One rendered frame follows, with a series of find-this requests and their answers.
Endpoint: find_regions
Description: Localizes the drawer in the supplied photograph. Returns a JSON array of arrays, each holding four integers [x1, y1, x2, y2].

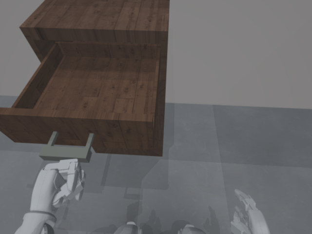
[[0, 41, 161, 150]]

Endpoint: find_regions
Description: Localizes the left robot hand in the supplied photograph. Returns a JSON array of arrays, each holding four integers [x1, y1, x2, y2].
[[30, 158, 86, 215]]

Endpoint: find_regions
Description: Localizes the handle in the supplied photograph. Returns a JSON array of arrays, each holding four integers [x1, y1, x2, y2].
[[39, 131, 95, 163]]

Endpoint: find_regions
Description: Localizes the cabinet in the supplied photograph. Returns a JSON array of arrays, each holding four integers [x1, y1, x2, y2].
[[19, 0, 170, 156]]

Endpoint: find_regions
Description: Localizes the left robot thigh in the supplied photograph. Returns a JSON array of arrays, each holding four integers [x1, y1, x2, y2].
[[114, 224, 142, 234]]

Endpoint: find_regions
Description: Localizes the robot left forearm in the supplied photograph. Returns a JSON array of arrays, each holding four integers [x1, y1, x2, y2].
[[14, 211, 57, 234]]

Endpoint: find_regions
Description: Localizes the right robot hand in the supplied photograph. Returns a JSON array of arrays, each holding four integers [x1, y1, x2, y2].
[[231, 189, 270, 234]]

